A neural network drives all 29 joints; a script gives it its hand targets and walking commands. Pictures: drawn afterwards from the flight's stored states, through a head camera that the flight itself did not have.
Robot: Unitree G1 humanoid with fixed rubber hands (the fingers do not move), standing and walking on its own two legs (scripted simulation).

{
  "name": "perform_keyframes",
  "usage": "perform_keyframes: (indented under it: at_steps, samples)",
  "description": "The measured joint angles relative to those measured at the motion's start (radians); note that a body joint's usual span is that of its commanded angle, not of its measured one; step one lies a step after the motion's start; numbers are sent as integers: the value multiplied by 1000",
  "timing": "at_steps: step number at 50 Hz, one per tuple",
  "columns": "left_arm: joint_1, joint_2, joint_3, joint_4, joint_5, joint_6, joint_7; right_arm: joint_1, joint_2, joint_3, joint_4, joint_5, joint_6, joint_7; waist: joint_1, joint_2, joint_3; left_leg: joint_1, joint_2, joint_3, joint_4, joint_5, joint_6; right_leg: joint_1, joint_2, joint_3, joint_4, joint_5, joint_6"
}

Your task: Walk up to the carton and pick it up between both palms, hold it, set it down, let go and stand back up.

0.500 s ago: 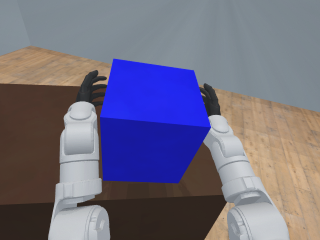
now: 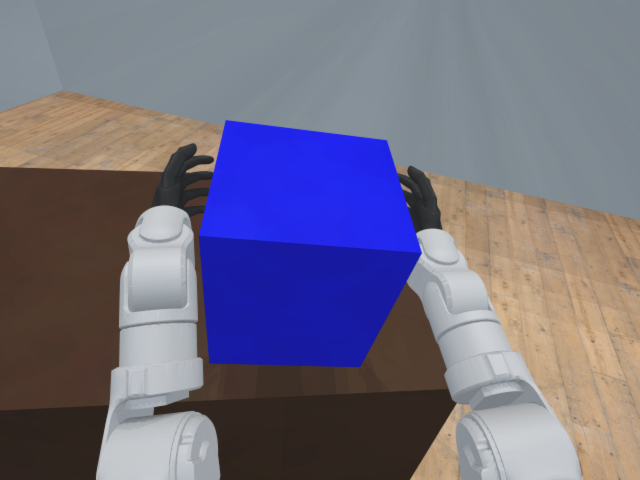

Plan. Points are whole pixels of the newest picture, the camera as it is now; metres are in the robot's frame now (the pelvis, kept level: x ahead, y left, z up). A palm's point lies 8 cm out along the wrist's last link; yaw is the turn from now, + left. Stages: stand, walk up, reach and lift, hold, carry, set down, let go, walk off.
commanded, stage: hold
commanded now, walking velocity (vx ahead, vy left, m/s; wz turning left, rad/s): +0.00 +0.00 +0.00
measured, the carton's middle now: (297, 252) +0.38 +0.01 +0.14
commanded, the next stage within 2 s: none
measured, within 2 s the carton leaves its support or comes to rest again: neither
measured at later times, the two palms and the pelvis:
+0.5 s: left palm (177, 213) +0.36 +0.15 +0.21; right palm (426, 229) +0.37 -0.15 +0.20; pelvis +0.01 +0.00 +0.00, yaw +0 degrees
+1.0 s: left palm (174, 209) +0.36 +0.16 +0.22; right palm (425, 226) +0.37 -0.14 +0.20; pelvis +0.00 +0.00 +0.00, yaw +0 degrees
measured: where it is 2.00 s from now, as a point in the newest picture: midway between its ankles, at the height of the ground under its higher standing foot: outside the picture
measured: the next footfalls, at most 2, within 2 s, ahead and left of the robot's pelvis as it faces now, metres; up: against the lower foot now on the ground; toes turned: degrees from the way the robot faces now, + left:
none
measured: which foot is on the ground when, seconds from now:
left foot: down 0.00-1.00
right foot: down 0.00-1.00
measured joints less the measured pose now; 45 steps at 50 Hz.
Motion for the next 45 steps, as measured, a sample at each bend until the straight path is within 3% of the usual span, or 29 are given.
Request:
perform_keyframes:
  at_steps: [23, 39, 45]
  samples:
    - [36, -7, -14, -64, -1, 25, 2, 18, -26, 52, -50, 38, 22, -17, -9, 0, 17, 29, -1, -1, 4, -14, -5, 32, -1, -2, -1, -12, -2]
    - [-8, -5, 20, 3, 4, 8, -17, 1, 4, -1, -17, 4, 23, -14, 4, 4, -4, 18, 2, -6, -2, -5, -7, 14, 3, -6, 10, -14, -7]
    - [7, 6, 10, -21, -5, 4, -18, -1, -2, 20, -32, 16, 18, -23, -10, -1, -4, 17, 0, -8, 0, -7, -7, 20, 1, -9, 0, -10, -4]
